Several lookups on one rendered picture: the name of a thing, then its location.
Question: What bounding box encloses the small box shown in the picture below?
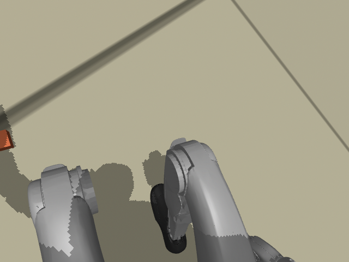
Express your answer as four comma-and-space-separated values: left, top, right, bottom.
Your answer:
0, 129, 14, 151

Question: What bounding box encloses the right robot foot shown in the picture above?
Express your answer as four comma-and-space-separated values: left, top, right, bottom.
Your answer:
150, 183, 186, 254

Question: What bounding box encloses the right robot hand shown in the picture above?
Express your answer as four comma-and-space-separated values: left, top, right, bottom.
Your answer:
248, 235, 283, 262

